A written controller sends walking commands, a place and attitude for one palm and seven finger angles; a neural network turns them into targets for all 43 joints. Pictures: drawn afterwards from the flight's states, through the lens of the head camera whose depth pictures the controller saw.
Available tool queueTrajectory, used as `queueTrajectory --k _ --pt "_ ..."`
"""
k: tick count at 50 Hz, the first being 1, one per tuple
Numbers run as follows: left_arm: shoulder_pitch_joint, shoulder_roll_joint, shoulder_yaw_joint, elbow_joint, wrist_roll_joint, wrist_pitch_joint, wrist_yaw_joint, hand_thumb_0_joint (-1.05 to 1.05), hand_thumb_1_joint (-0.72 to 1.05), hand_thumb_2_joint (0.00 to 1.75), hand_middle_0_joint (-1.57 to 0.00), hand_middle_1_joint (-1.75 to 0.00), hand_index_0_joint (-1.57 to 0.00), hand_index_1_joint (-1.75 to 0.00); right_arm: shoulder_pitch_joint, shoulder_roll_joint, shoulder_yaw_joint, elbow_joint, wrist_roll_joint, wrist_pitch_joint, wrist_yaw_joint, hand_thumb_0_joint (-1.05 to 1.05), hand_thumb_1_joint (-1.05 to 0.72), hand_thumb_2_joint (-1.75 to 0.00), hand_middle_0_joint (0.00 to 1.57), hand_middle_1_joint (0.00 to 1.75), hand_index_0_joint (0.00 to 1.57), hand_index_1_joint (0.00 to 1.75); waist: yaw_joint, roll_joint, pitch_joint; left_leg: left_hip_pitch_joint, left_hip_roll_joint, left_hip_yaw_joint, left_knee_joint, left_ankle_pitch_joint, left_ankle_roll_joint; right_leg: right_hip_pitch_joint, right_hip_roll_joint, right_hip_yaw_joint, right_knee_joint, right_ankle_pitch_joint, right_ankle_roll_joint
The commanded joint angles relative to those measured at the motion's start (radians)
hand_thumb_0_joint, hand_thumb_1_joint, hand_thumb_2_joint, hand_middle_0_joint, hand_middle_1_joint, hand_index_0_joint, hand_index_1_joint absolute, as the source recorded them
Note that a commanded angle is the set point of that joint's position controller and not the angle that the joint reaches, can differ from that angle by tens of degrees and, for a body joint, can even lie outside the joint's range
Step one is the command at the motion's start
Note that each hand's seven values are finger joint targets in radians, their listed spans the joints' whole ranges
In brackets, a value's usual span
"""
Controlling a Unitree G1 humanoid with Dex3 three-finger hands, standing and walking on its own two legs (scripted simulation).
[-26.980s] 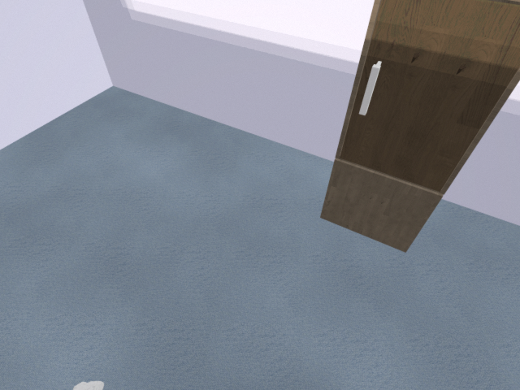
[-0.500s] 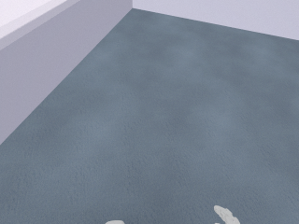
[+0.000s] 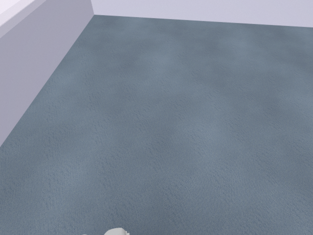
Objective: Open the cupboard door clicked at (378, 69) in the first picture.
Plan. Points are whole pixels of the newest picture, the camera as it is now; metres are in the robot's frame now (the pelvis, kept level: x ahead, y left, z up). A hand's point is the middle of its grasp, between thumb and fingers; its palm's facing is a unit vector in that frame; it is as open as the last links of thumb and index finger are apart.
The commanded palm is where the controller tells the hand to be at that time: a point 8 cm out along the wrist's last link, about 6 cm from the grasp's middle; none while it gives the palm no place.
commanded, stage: walk to a spot facing it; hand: left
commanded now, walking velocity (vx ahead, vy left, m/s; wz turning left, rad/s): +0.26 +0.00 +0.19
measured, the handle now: out of the picture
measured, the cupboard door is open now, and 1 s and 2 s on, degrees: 46 46 46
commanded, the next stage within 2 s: turn to face it in 0.02 s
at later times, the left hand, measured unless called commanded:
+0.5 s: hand (91, 211) +0.22 +0.21 -0.17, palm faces +0.23 -0.95 -0.21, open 7.4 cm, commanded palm none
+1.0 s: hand (90, 220) +0.20 +0.21 -0.18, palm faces +0.52 -0.81 -0.26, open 7.4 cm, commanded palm none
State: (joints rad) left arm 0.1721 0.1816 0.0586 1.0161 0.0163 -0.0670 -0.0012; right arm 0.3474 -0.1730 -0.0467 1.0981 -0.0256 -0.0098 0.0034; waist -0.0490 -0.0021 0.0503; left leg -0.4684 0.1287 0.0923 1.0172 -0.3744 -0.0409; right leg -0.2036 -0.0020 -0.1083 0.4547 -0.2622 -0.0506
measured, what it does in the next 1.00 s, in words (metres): walks ahead, turning left: left foot, then right foot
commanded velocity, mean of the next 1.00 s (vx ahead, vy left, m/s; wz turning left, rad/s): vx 0.02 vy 0.00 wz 0.56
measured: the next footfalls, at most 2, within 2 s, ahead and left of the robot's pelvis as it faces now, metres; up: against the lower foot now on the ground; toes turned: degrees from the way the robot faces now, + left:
left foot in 0.22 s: +0.25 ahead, +0.14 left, +0.00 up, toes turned +9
right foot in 0.54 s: +0.25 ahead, -0.12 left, +0.00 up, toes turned +10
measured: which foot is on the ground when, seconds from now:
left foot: up 0.00-0.20, down 0.22-0.54, up 0.56-0.84, down 0.86-1.00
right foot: down 0.00-0.22, up 0.24-0.52, down 0.54-0.84, up 0.86-1.00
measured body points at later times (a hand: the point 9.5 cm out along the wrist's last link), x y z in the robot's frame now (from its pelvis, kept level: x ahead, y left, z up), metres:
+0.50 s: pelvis +0.16 +0.00 -0.01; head +0.21 +0.01 +0.44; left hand +0.20 +0.26 -0.15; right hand +0.27 -0.22 -0.16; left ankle +0.21 +0.14 -0.74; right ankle +0.20 -0.13 -0.72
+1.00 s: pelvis +0.24 -0.02 -0.01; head +0.29 +0.02 +0.43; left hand +0.17 +0.25 -0.16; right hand +0.49 -0.18 -0.14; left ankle +0.20 +0.10 -0.74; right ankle +0.28 -0.15 -0.68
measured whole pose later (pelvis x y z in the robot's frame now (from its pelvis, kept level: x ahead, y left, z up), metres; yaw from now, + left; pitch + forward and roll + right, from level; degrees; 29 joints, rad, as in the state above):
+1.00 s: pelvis +0.24 -0.02 -0.01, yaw +31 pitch +2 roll +1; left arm 0.17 0.26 0.07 0.91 0.02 0.06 0.01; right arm 0.11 -0.25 -0.05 0.87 -0.03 0.03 0.01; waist 0.01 -0.04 0.11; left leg -0.35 0.02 0.02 0.60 -0.28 -0.01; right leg -0.47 -0.09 -0.04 1.08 -0.49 0.08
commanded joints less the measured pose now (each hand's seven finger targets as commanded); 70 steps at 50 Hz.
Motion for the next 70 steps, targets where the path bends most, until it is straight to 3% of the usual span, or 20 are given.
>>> queueTrajectory --k 1,8,10,12,17,24,25,27,30,34,40,41,42,43,54,55,56,57,62,70 --pt "0.112 0.117 0.020 0.012 0.004 -0.020 0.004 0.00 0.90 0.90 -0.20 -0.30 -0.20 -0.30 -0.038 -0.011 -0.011 -0.090 0.003 -0.021 0.017 0.00 -0.90 -0.90 0.20 0.30 0.20 0.30 0.030 -0.104 0.010 -0.063 0.012 -0.006 -0.173 0.136 -0.006 0.048 -0.260 0.136 -0.251 0.275 -0.128" --pt "0.125 0.130 0.012 0.041 -0.003 -0.012 0.016 0.00 0.90 0.90 -0.20 -0.30 -0.20 -0.30 -0.012 -0.065 -0.013 -0.086 0.000 -0.041 0.010 0.00 -0.90 -0.90 0.20 0.30 0.20 0.30 -0.022 -0.055 -0.023 0.223 -0.085 0.035 -0.493 0.322 0.047 0.095 -0.208 0.007 0.022 0.565 -0.035" --pt "0.194 0.079 0.003 0.008 -0.015 0.003 0.017 0.00 0.90 0.90 -0.20 -0.30 -0.20 -0.30 0.177 -0.227 -0.042 -0.054 -0.016 -0.043 -0.011 0.00 -0.90 -0.90 0.20 0.30 0.20 0.30 -0.064 0.247 -0.201 0.602 0.198 -0.353 -0.508 0.754 0.219 -0.218 -0.041 -0.074 0.483 0.055 0.063" --pt "0.081 0.078 -0.003 -0.054 -0.007 0.013 0.021 0.00 0.90 0.90 -0.20 -0.30 -0.20 -0.30 0.143 -0.266 -0.044 -0.072 -0.006 -0.029 -0.026 0.00 -0.90 -0.90 0.20 0.30 0.20 0.30 -0.052 0.212 -0.147 0.438 0.305 -0.526 -0.646 0.684 0.306 -0.334 -0.019 0.072 0.809 -0.368 0.062" --pt "0.100 0.065 0.014 -0.055 -0.003 0.060 0.002 0.00 0.90 0.90 -0.20 -0.30 -0.20 -0.30 -0.135 -0.204 -0.029 -0.176 -0.004 -0.019 -0.030 0.00 -0.90 -0.90 0.20 0.30 0.20 0.30 0.061 0.146 -0.107 0.108 0.132 -0.310 -0.709 0.336 0.193 -0.185 -0.067 0.087 0.574 -0.191 0.095" --pt "0.141 0.092 0.035 -0.100 0.000 0.071 0.011 0.00 0.90 0.90 -0.20 -0.30 -0.20 -0.30 -0.213 -0.230 -0.063 -0.229 -0.002 0.031 -0.016 0.00 -0.90 -0.90 0.20 0.30 0.20 0.30 0.088 0.122 -0.086 -0.045 0.046 -0.367 -0.666 -0.013 0.149 0.049 -0.005 0.036 0.146 -0.056 0.098" --pt "0.183 0.130 0.046 -0.103 0.006 0.066 0.017 0.00 0.90 0.90 -0.20 -0.30 -0.20 -0.30 -0.231 -0.200 -0.062 -0.247 0.003 0.037 -0.012 0.00 -0.90 -0.90 0.20 0.30 0.20 0.30 0.112 0.026 -0.084 -0.128 -0.022 -0.313 -0.570 -0.075 0.105 0.135 -0.072 0.109 -0.014 -0.106 0.081" --pt "0.155 0.269 0.061 -0.147 0.018 0.065 0.027 0.00 0.90 0.90 -0.20 -0.30 -0.20 -0.30 -0.273 -0.132 -0.057 -0.293 0.006 0.036 0.005 0.00 -0.90 -0.90 0.20 0.30 0.20 0.30 0.138 -0.317 -0.054 -0.217 -0.166 -0.083 -0.054 -0.208 0.010 0.048 -0.493 0.522 -0.304 -0.249 -0.100" --pt "0.025 0.179 0.036 -0.178 0.010 0.050 0.033 0.00 0.90 0.90 -0.20 -0.30 -0.20 -0.30 -0.234 -0.127 -0.055 -0.254 0.003 0.047 0.017 0.00 -0.90 -0.90 0.20 0.30 0.20 0.30 0.048 -0.195 -0.039 -0.191 -0.081 -0.097 0.181 -0.076 -0.011 0.024 -0.361 0.252 -0.155 0.184 -0.082" --pt "0.111 0.188 0.034 -0.149 0.013 0.039 0.033 0.00 0.90 0.90 -0.20 -0.30 -0.20 -0.30 -0.282 -0.080 -0.027 -0.267 0.012 0.042 0.025 0.00 -0.90 -0.90 0.20 0.30 0.20 0.30 0.087 -0.189 -0.082 -0.116 -0.100 0.001 -0.116 -0.079 -0.027 0.206 -0.326 0.067 -0.014 0.743 -0.049" --pt "0.092 0.257 0.050 -0.156 0.001 0.043 0.025 0.00 0.90 0.90 -0.20 -0.30 -0.20 -0.30 -0.207 -0.142 -0.027 -0.272 0.008 0.032 0.021 0.00 -0.90 -0.90 0.20 0.30 0.20 0.30 0.032 -0.189 -0.140 0.200 -0.157 0.075 -0.501 0.163 0.015 0.146 -0.317 -0.051 0.208 0.824 0.022" --pt "0.070 0.240 0.046 -0.171 -0.003 0.046 0.022 0.00 0.90 0.90 -0.20 -0.30 -0.20 -0.30 -0.132 -0.196 -0.044 -0.258 0.001 0.027 0.020 0.00 -0.90 -0.90 0.20 0.30 0.20 0.30 -0.010 -0.084 -0.194 0.396 -0.073 -0.005 -0.564 0.402 0.048 0.000 -0.294 -0.070 0.367 0.627 0.062" --pt "0.049 0.170 0.030 -0.215 -0.013 0.052 0.014 0.00 0.90 0.90 -0.20 -0.30 -0.20 -0.30 -0.043 -0.325 -0.076 -0.249 -0.006 0.020 0.014 0.00 -0.90 -0.90 0.20 0.30 0.20 0.30 -0.058 0.244 -0.238 0.588 0.230 -0.409 -0.567 0.857 0.219 -0.319 -0.144 -0.085 0.617 -0.128 0.140" --pt "-0.005 0.165 0.021 -0.258 -0.004 0.065 0.022 0.00 0.90 0.90 -0.20 -0.30 -0.20 -0.30 0.015 -0.370 -0.082 -0.228 0.004 0.030 0.009 0.00 -0.90 -0.90 0.20 0.30 0.20 0.30 -0.070 0.218 -0.243 0.555 0.342 -0.486 -0.576 0.947 0.319 -0.388 -0.107 0.045 0.743 -0.419 0.132" --pt "0.120 0.156 0.035 -0.194 -0.001 0.080 0.004 0.00 0.90 0.90 -0.20 -0.30 -0.20 -0.30 -0.289 -0.289 -0.074 -0.311 0.003 0.044 -0.006 0.00 -0.90 -0.90 0.20 0.30 0.20 0.30 0.092 0.139 -0.110 0.070 0.037 -0.307 -0.546 0.243 0.137 0.017 -0.009 0.021 0.142 -0.040 0.121" --pt "0.155 0.199 0.046 -0.193 0.006 0.069 0.010 0.00 0.90 0.90 -0.20 -0.30 -0.20 -0.30 -0.292 -0.250 -0.071 -0.322 0.011 0.045 -0.003 0.00 -0.90 -0.90 0.20 0.30 0.20 0.30 0.113 0.015 -0.108 -0.017 -0.038 -0.256 -0.433 0.119 0.085 0.108 -0.089 0.098 -0.033 -0.022 0.102" --pt "0.169 0.307 0.065 -0.204 0.021 0.058 0.021 0.00 0.90 0.90 -0.20 -0.30 -0.20 -0.30 -0.284 -0.173 -0.060 -0.346 0.017 0.045 0.007 0.00 -0.90 -0.90 0.20 0.30 0.20 0.30 0.124 -0.303 -0.097 -0.178 -0.182 -0.098 -0.180 -0.142 0.002 0.162 -0.376 0.438 -0.188 -0.003 0.000" --pt "0.151 0.330 0.057 -0.215 0.015 0.062 0.023 0.00 0.90 0.90 -0.20 -0.30 -0.20 -0.30 -0.302 -0.187 -0.061 -0.357 0.011 0.045 0.013 0.00 -0.90 -0.90 0.20 0.30 0.20 0.30 0.132 -0.303 -0.100 -0.135 -0.159 -0.118 0.068 -0.271 0.007 0.051 -0.505 0.492 -0.209 0.069 -0.099" --pt "0.032 0.204 0.029 -0.235 0.013 0.056 0.036 0.00 0.90 0.90 -0.20 -0.30 -0.20 -0.30 -0.275 -0.135 -0.043 -0.297 0.015 0.061 0.027 0.00 -0.90 -0.90 0.20 0.30 0.20 0.30 0.051 -0.245 -0.077 -0.085 -0.092 -0.069 0.085 -0.104 -0.023 0.068 -0.319 0.110 -0.059 0.509 -0.057" --pt "0.090 0.254 0.056 -0.190 0.003 0.057 0.026 0.00 0.90 0.90 -0.20 -0.30 -0.20 -0.30 -0.236 -0.135 -0.031 -0.291 0.015 0.042 0.026 0.00 -0.90 -0.90 0.20 0.30 0.20 0.30 0.053 -0.173 -0.130 0.199 -0.135 0.036 -0.486 0.094 0.009 0.109 -0.337 -0.009 0.124 0.584 0.002"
